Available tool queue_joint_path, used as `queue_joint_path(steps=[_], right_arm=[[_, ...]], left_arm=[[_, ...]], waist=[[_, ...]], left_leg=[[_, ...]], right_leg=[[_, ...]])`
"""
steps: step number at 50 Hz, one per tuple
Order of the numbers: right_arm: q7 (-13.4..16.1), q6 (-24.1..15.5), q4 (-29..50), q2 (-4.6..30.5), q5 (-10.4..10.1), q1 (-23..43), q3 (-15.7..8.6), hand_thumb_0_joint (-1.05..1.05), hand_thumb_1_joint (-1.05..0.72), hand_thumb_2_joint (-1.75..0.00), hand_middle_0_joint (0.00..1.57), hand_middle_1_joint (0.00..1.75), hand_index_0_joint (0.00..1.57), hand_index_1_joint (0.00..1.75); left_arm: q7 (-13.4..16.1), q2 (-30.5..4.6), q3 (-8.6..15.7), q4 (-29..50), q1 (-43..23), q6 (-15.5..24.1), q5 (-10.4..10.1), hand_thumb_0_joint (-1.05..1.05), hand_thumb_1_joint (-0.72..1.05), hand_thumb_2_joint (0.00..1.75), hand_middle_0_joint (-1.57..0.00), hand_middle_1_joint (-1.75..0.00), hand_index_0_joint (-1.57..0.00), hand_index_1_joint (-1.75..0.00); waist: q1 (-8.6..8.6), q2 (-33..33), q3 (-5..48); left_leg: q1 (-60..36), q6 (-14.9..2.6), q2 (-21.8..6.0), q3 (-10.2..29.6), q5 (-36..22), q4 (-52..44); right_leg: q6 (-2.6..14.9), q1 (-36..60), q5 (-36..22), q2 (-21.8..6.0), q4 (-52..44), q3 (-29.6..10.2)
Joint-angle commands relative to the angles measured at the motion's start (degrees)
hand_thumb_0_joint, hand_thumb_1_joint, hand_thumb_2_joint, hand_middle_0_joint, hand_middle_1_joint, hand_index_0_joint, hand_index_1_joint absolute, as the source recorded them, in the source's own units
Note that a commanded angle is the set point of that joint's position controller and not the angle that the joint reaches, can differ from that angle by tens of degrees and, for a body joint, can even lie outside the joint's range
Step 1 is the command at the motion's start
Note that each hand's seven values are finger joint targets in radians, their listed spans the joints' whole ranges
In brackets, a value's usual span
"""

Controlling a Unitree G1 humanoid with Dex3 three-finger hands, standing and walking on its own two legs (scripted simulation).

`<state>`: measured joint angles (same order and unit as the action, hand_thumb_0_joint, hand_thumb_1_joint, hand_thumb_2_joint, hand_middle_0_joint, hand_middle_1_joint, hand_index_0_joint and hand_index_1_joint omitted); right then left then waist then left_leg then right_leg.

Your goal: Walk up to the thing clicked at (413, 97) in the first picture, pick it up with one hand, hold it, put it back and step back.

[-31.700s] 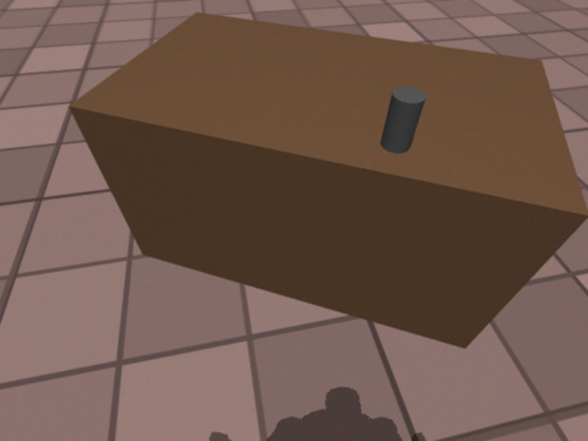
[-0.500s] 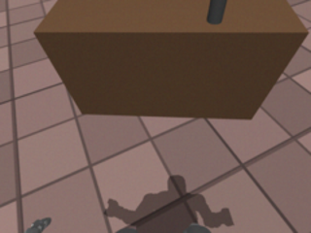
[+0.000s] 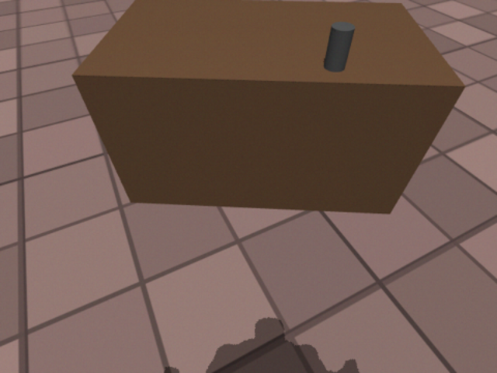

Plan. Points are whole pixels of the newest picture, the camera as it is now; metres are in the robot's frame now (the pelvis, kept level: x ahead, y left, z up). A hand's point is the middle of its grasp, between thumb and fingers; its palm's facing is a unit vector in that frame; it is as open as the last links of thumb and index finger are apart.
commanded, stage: step back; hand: right
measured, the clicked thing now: (338, 47) +1.10 -0.26 +0.01
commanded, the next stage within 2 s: stand in 0.52 s
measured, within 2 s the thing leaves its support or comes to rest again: neither
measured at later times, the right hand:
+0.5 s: hand out of the picture +0.14 -0.25 -0.14, palm faces +0.02 +0.94 -0.34, open 7.4 cm
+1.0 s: hand out of the picture +0.10 -0.25 -0.13, palm faces +0.02 +0.94 -0.33, open 7.4 cm
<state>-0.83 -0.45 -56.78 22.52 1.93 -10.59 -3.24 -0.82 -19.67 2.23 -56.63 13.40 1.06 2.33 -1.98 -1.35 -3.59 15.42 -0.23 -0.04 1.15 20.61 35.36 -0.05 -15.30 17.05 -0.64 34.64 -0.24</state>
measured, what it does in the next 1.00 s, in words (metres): stands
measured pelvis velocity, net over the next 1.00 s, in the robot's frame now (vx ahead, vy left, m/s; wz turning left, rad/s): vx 0.02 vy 0.00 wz -0.03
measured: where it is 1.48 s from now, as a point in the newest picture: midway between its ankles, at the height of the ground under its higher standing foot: outside the picture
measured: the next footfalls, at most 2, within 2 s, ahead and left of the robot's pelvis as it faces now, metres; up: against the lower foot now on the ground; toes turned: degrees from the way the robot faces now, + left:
none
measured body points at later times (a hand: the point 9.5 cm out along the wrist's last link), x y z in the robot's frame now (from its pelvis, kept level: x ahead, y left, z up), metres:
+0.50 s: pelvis +0.04 +0.00 +0.01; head +0.06 +0.00 +0.46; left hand +0.16 +0.31 -0.11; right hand +0.14 -0.30 -0.12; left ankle +0.02 +0.12 -0.73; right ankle +0.02 -0.12 -0.73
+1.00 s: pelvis +0.02 +0.00 +0.02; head +0.04 +0.00 +0.47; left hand +0.12 +0.30 -0.11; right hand +0.10 -0.30 -0.11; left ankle +0.02 +0.12 -0.73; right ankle +0.02 -0.12 -0.73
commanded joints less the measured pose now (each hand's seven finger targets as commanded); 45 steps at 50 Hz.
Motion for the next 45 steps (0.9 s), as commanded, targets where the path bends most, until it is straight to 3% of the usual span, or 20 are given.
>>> queue_joint_path(steps=[1, 2, 3, 5, 7, 8, 10, 15, 19, 25, 26, 27, 29, 38, 43, 45], right_arm=[[1.17, -2.16, 2.73, 12.83, 0.57, 0.68, -2.96, 0.0, -0.9, -0.9, 0.2, 0.3, 0.2, 0.3], [0.98, -2.24, 3.33, 14.29, 0.25, 2.89, -3.09, 0.0, -0.9, -0.9, 0.2, 0.3, 0.2, 0.3], [0.91, -2.36, 3.81, 13.59, 0.25, 5.23, -2.89, 0.0, -0.9, -0.9, 0.2, 0.3, 0.2, 0.3], [0.94, -2.39, 3.55, 12.47, 0.37, 6.84, -2.32, 0.0, -0.9, -0.9, 0.2, 0.3, 0.2, 0.3], [0.85, -2.12, 3.02, 10.62, -0.3, 7.11, -1.63, 0.0, -0.9, -0.9, 0.2, 0.3, 0.2, 0.3], [0.92, -1.99, 2.91, 9.4, -0.69, 6.93, -1.28, 0.0, -0.9, -0.9, 0.2, 0.3, 0.2, 0.3], [1.22, -1.88, 2.1, 8.99, -0.78, 4.96, -1.34, 0.0, -0.9, -0.9, 0.2, 0.3, 0.2, 0.3], [1.19, -2.0, 0.4, 9.27, -1.0, 5.91, -1.33, 0.0, -0.9, -0.9, 0.2, 0.3, 0.2, 0.3], [1.44, -1.81, -0.45, 9.37, -1.2, 6.4, -1.5, 0.0, -0.9, -0.9, 0.2, 0.3, 0.2, 0.3], [1.32, -1.43, -0.6, 9.06, -0.86, 8.32, -1.46, 0.0, -0.9, -0.9, 0.2, 0.3, 0.2, 0.3], [1.33, -1.62, -1.13, 9.04, -1.63, 8.27, -0.75, 0.0, -0.9, -0.9, 0.2, 0.3, 0.2, 0.3], [1.32, -1.73, -1.33, 9.56, -1.64, 8.2, -0.78, 0.0, -0.9, -0.9, 0.2, 0.3, 0.2, 0.3], [1.44, -1.74, -2.03, 9.92, -1.59, 8.57, -0.68, 0.0, -0.9, -0.9, 0.2, 0.3, 0.2, 0.3], [1.3, -1.64, -3.44, 9.25, -1.74, 10.65, -0.03, 0.0, -0.9, -0.9, 0.2, 0.3, 0.2, 0.3], [1.2, -1.78, -4.27, 9.07, -1.68, 9.39, 0.22, 0.0, -0.9, -0.9, 0.2, 0.3, 0.2, 0.3], [1.18, -1.64, -4.36, 9.11, -1.69, 10.57, 0.21, 0.0, -0.9, -0.9, 0.2, 0.3, 0.2, 0.3]], left_arm=[[0.52, -10.1, 1.44, 4.96, -5.87, 0.86, -1.7, 0.0, 0.9, 0.9, -0.2, -0.3, -0.2, -0.3], [0.9, -13.22, 2.41, 3.7, -5.13, 0.54, -1.43, 0.0, 0.9, 0.9, -0.2, -0.3, -0.2, -0.3], [0.89, -13.17, 2.36, 3.22, -3.36, 0.65, -1.38, 0.0, 0.9, 0.9, -0.2, -0.3, -0.2, -0.3], [0.94, -12.04, 2.29, 2.17, -2.98, 1.2, -1.54, 0.0, 0.9, 0.9, -0.2, -0.3, -0.2, -0.3], [1.16, -12.58, 2.53, 1.06, -2.49, 1.93, -1.38, 0.0, 0.9, 0.9, -0.2, -0.3, -0.2, -0.3], [1.32, -13.6, 2.64, 0.86, -3.11, 2.07, -1.49, 0.0, 0.9, 0.9, -0.2, -0.3, -0.2, -0.3], [1.22, -15.59, 2.67, 1.48, -5.76, 2.22, -1.44, 0.0, 0.9, 0.9, -0.2, -0.3, -0.2, -0.3], [1.58, -14.15, 1.83, 0.84, -7.92, 2.12, -1.61, 0.0, 0.9, 0.9, -0.2, -0.3, -0.2, -0.3], [1.84, -14.23, 1.98, 0.5, -8.33, 1.88, -1.58, 0.0, 0.9, 0.9, -0.2, -0.3, -0.2, -0.3], [1.94, -13.88, 1.77, 0.99, -10.59, 1.5, -1.46, 0.0, 0.9, 0.9, -0.2, -0.3, -0.2, -0.3], [1.85, -11.66, 0.77, -0.86, -11.34, 1.32, -2.44, 0.0, 0.9, 0.9, -0.2, -0.3, -0.2, -0.3], [1.83, -11.62, 0.72, -0.81, -11.37, 1.23, -2.54, 0.0, 0.9, 0.9, -0.2, -0.3, -0.2, -0.3], [1.93, -11.89, 0.57, -1.44, -11.93, 1.1, -2.56, 0.0, 0.9, 0.9, -0.2, -0.3, -0.2, -0.3], [1.57, -11.99, 0.3, -4.14, -12.6, 1.16, -2.13, 0.0, 0.9, 0.9, -0.2, -0.3, -0.2, -0.3], [1.51, -12.1, 0.2, -4.82, -12.68, 1.47, -2.09, 0.0, 0.9, 0.9, -0.2, -0.3, -0.2, -0.3], [1.49, -11.92, 0.13, -5.29, -12.02, 1.3, -2.07, 0.0, 0.9, 0.9, -0.2, -0.3, -0.2, -0.3]], waist=[[2.32, -4.66, 2.4], [1.55, -3.78, 0.67], [0.27, -3.53, 0.21], [-0.39, -6.16, 0.13], [-0.84, -6.11, 2.93], [-0.44, -4.31, 4.55], [1.26, 0.01, 5.15], [1.34, 2.78, 7.63], [1.22, 3.41, 8.95], [1.3, 2.65, 7.35], [2.29, 1.93, 8.04], [2.25, 1.82, 8.15], [2.36, 0.85, 8.18], [1.99, 0.69, 6.68], [2.59, 0.84, 7.36], [1.96, 0.62, 5.91]], left_leg=[[-6.04, -6.22, -14.08, 22.42, 11.11, -20.82], [0.5, -9.64, -17.77, 24.29, 14.77, -21.8], [1.25, -10.04, -17.25, 21.66, 11.42, -20.81], [0.56, -7.33, -13.65, 14.5, -2.66, -16.73], [1.41, -3.41, -9.46, 8.29, -14.67, -11.73], [2.11, -1.98, -7.36, 6.51, -14.97, -10.12], [-0.37, -1.01, -4.74, 3.82, -11.12, -8.78], [-5.46, -2.39, -6.34, 3.39, -22.21, -8.79], [-5.96, -2.41, -6.08, 2.02, -26.54, -7.53], [-5.9, -2.3, -5.99, 1.94, -24.2, -9.2], [-9.45, -2.11, -7.39, 4.42, -29.55, -12.46], [-10.78, -2.1, -7.86, 4.52, -32.88, -12.69], [-11.84, -1.84, -7.82, 4.15, -34.41, -13.48], [-11.78, -0.93, -7.22, 3.39, -23.84, -18.53], [-12.18, -0.85, -7.4, 3.23, -24.35, -18.83], [-11.8, -0.74, -7.22, 3.73, -20.23, -19.73]], right_leg=[[1.34, -10.93, 7.17, 0.58, 1.94, -3.29], [0.98, -6.34, 10.98, -0.25, 6.29, -2.47], [1.14, -4.25, 10.22, -0.75, 6.35, -2.82], [1.5, -0.35, 6.0, -0.86, -2.06, -2.11], [1.84, 7.9, -7.24, -1.51, -10.44, -3.89], [2.53, 9.7, -11.28, -2.92, -9.57, -6.82], [4.39, 8.4, -12.35, -6.76, -9.69, -10.56], [3.07, 8.95, -21.8, -5.76, -8.92, -7.33], [3.11, 11.47, -26.64, -5.84, -7.79, -6.47], [2.86, 9.64, -22.78, -5.78, -8.56, -6.46], [2.09, 9.4, -26.78, -6.08, -9.96, -6.1], [1.52, 9.59, -27.78, -5.68, -10.23, -5.59], [1.2, 10.9, -27.69, -5.62, -11.6, -5.31], [0.67, 12.27, -20.85, -6.19, -17.3, -5.91], [0.76, 12.9, -21.87, -6.63, -18.13, -5.96], [0.61, 11.16, -17.66, -6.27, -18.76, -5.67]])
